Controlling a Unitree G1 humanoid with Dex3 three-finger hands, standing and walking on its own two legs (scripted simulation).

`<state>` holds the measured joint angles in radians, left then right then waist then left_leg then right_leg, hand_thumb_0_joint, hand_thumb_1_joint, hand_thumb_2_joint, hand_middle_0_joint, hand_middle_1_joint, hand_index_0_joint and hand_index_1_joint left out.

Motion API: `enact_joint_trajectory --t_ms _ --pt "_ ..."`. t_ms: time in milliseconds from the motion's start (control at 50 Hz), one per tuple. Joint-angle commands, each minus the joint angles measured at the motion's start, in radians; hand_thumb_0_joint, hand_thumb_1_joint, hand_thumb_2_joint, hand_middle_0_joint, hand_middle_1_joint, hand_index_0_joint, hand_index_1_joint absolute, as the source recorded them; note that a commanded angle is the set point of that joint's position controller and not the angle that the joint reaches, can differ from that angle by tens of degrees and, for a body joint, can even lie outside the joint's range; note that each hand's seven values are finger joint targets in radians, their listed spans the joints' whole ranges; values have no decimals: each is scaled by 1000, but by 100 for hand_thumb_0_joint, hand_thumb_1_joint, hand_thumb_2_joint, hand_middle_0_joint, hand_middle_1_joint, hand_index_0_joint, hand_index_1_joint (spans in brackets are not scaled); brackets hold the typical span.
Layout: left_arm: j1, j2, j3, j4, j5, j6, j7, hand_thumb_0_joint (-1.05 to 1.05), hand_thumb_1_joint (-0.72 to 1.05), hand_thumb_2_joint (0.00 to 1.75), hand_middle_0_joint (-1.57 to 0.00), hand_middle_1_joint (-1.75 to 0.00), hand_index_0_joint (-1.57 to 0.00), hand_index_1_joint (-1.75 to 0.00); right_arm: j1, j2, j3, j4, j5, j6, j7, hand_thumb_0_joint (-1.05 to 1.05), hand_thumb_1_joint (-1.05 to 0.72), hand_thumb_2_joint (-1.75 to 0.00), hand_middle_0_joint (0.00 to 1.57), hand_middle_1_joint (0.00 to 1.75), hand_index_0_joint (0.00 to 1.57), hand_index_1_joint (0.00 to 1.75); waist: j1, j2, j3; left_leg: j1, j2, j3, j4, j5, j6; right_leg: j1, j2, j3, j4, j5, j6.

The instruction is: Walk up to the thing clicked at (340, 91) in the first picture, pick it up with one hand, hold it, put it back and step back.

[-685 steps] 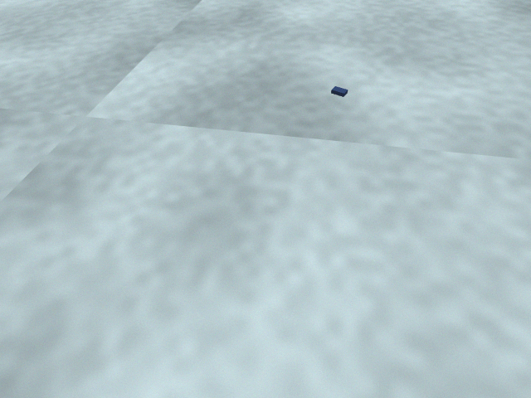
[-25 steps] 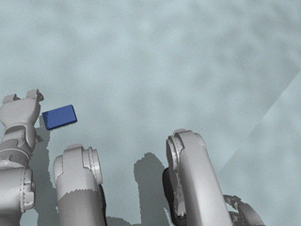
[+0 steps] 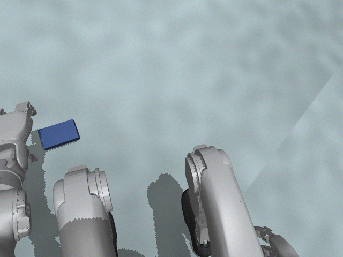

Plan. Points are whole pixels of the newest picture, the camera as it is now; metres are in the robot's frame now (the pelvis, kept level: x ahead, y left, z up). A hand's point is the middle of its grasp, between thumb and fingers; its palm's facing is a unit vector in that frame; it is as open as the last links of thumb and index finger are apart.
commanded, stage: rise first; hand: left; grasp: from above
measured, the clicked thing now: (59, 134) +0.44 +0.27 -0.30
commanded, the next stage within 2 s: approach in 1.10 s
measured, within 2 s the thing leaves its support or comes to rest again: neither
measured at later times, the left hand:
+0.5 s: hand (24, 144) +0.39 +0.31 -0.18, palm faces -0.44 -0.13 -0.89, open 12.3 cm
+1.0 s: hand (25, 141) +0.40 +0.31 -0.18, palm faces -0.41 -0.14 -0.90, open 12.0 cm
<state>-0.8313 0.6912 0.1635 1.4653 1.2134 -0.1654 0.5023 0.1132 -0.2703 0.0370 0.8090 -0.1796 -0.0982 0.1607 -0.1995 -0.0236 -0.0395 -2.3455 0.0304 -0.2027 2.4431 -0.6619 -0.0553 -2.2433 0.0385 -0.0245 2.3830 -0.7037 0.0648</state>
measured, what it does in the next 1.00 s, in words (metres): stands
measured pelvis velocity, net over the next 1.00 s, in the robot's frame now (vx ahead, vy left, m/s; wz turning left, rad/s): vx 0.00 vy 0.00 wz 0.00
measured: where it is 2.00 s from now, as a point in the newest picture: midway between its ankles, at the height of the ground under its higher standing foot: (155, 244)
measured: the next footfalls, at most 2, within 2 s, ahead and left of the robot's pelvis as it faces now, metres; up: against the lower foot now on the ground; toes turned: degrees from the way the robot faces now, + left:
none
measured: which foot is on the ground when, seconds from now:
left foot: down 0.00-1.00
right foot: down 0.00-1.00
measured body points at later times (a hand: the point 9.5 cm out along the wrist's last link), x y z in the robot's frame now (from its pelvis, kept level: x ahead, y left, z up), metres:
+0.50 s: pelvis +0.00 +0.00 +0.00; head +0.21 +0.07 +0.39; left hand +0.41 +0.32 -0.12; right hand +0.08 -0.27 -0.11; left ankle +0.08 +0.14 -0.28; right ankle +0.10 -0.14 -0.28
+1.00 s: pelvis +0.00 +0.00 +0.00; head +0.22 +0.06 +0.39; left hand +0.42 +0.31 -0.12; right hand +0.07 -0.27 -0.11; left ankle +0.08 +0.14 -0.28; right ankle +0.10 -0.14 -0.28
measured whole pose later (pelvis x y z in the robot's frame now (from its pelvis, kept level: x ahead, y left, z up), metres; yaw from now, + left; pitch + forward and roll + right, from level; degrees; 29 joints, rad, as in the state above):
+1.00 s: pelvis +0.00 +0.00 +0.00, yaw +0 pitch +31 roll -7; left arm -0.84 0.67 0.16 1.49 1.20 -0.16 0.51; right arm 0.11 -0.28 0.05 0.81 -0.19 -0.12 0.19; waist -0.20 -0.02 -0.04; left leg -2.34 0.03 -0.21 2.44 -0.66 -0.06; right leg -2.24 0.04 -0.03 2.38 -0.69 0.07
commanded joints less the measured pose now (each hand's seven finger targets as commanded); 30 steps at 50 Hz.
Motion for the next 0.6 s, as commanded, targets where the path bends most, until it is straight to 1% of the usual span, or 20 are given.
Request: enact_joint_trajectory --t_ms 0,80,100,140,160,200,220,260,300,340,360,380,420,460,480,500,520,540,560,580 --pt "-256 220 6 -144 -20 -8 31 0 -30 79 -30 -81 -31 -81 173 -245 -82 -25 5 -6 -4 0 -90 -90 20 30 20 30 -3 258 -642 516 -13 163 -237 114 72 286 15 -140 -258 199 -90" --pt "-250 209 -1 -180 -23 -3 27 0 -27 77 -32 -80 -32 -79 175 -242 -88 -20 14 -3 -1 0 -90 -90 20 30 20 30 8 284 -682 552 -11 165 -242 152 68 306 19 -138 -258 240 -90" --pt "-241 226 12 -175 -24 -2 28 0 -28 77 -31 -81 -32 -80 174 -245 -89 -19 16 -1 -1 0 -90 -90 20 30 20 30 15 286 -684 551 -13 166 -244 157 68 307 18 -137 -253 244 -92" --pt "-250 208 1 -168 -28 1 26 0 -28 78 -32 -80 -32 -79 179 -246 -89 -27 13 -1 2 0 -90 -90 20 30 20 30 0 279 -646 528 -13 165 -251 136 70 293 14 -141 -258 224 -90" --pt "-246 208 -1 -164 -22 3 22 0 -28 78 -32 -80 -32 -79 172 -246 -89 -26 16 2 2 0 -90 -90 20 30 20 30 13 277 -656 532 -14 163 -261 124 69 284 16 -142 -260 208 -95" --pt "-256 214 -3 -149 -18 1 20 0 -27 77 -33 -79 -33 -79 165 -246 -87 -30 19 4 1 0 -90 -90 20 30 20 30 3 264 -636 512 -13 163 -251 112 72 277 17 -141 -264 197 -93" --pt "-240 194 -9 -132 -16 3 18 0 -27 78 -33 -79 -33 -79 174 -245 -83 -30 17 2 3 0 -90 -90 20 30 20 30 0 246 -629 511 -15 164 -251 122 73 294 17 -140 -268 210 -91" --pt "-237 212 5 -141 -15 2 23 0 -27 77 -34 -77 -34 -78 166 -243 -86 -28 18 3 1 0 -90 -90 20 30 20 30 16 255 -643 515 -14 167 -255 120 72 300 18 -138 -268 209 -92" --pt "-254 209 2 -145 -18 -2 22 0 -27 77 -34 -77 -34 -77 167 -245 -85 -33 17 -1 4 0 -90 -90 20 30 20 30 5 227 -632 494 -16 167 -251 107 77 305 18 -133 -279 198 -87" --pt "-236 222 14 -117 -16 -1 25 0 -25 76 -35 -77 -35 -77 158 -244 -80 -33 16 0 1 0 -90 -90 20 30 20 30 13 221 -613 482 -18 170 -251 93 77 299 16 -130 -279 179 -88" --pt "-248 210 -3 -118 -12 -4 24 0 -25 76 -35 -76 -35 -76 150 -242 -81 -32 18 -1 1 0 -90 -90 20 30 20 30 13 237 -618 495 -15 171 -253 90 74 290 18 -132 -276 174 -91" --pt "-265 223 3 -125 -10 -11 28 0 -25 75 -36 -76 -36 -76 147 -246 -81 -29 16 -2 0 0 -90 -90 20 30 20 30 8 249 -621 491 -16 166 -252 83 74 280 19 -135 -269 168 -93" --pt "-265 190 -15 -95 -7 -10 31 0 -25 75 -36 -76 -36 -76 156 -245 -78 -29 12 -7 0 0 -90 -90 20 30 20 30 -9 217 -598 481 -18 165 -247 79 75 283 19 -136 -277 167 -89" --pt "-288 215 -1 -124 -7 -17 40 0 -24 75 -36 -76 -36 -76 155 -250 -77 -29 8 -8 -3 0 -90 -90 20 30 20 30 -4 242 -627 502 -18 161 -252 83 73 278 18 -138 -272 167 -90" --pt "-273 231 12 -126 -6 -20 44 0 -24 75 -36 -76 -36 -76 152 -252 -79 -26 11 -8 -5 0 -90 -90 20 30 20 30 9 265 -636 518 -19 162 -255 90 70 273 15 -140 -263 168 -91" --pt "-253 212 -4 -105 -4 -20 46 0 -25 75 -36 -75 -36 -76 148 -248 -79 -27 10 -10 -3 0 -90 -90 20 30 20 30 6 279 -620 515 -18 163 -258 85 67 263 15 -143 -256 166 -92" --pt "-276 194 -15 -95 0 -23 47 0 -24 74 -37 -74 -37 -75 153 -248 -75 -21 3 -12 -2 0 -90 -90 20 30 20 30 -15 259 -613 511 -18 157 -256 76 68 253 18 -150 -254 161 -92" --pt "-290 206 -14 -98 5 -25 52 0 -24 74 -36 -75 -36 -75 146 -251 -76 -24 5 -12 -2 0 -90 -90 20 30 20 30 -11 268 -607 505 -19 158 -260 63 68 243 18 -149 -256 147 -94" --pt "-297 214 -18 -79 12 -25 54 0 -23 74 -38 -74 -38 -75 150 -248 -73 -20 1 -16 0 0 -90 -90 20 30 20 30 -21 263 -586 495 -18 161 -249 61 69 243 19 -146 -258 146 -94" --pt "-311 212 -16 -102 10 -25 56 0 -21 73 -38 -74 -38 -74 158 -249 -74 -18 -3 -19 0 0 -90 -90 20 30 20 30 -21 262 -604 506 -18 163 -246 73 69 259 19 -141 -266 160 -91"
